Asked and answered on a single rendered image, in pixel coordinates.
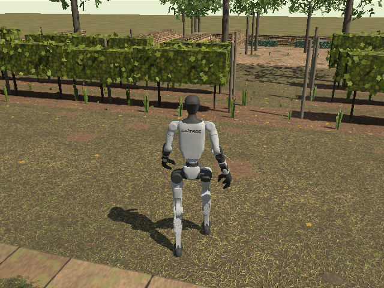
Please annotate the robot left thigh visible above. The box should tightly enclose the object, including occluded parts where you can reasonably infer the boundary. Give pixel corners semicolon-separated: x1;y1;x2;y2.
171;168;184;217

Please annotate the robot thigh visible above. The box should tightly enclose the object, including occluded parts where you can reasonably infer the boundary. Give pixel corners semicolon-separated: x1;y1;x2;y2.
171;168;184;217
200;167;212;201

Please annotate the left robot hand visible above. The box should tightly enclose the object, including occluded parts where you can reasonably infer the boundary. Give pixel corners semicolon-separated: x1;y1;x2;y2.
162;159;176;170

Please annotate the robot right upper arm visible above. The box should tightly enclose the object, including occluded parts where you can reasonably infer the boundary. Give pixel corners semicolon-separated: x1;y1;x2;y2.
205;121;221;155

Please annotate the right robot hand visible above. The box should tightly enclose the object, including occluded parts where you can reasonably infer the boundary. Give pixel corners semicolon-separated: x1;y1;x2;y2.
218;172;232;189

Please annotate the robot left upper arm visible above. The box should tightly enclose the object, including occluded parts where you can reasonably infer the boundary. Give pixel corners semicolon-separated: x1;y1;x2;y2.
164;121;180;152

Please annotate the robot right thigh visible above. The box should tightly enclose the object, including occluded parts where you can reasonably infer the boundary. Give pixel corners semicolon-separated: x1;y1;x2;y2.
200;167;212;201

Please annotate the robot left forearm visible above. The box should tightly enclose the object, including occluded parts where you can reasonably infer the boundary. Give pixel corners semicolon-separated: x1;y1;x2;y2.
161;143;170;162

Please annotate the robot right forearm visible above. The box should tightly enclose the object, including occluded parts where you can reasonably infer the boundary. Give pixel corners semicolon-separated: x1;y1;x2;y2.
215;146;229;175

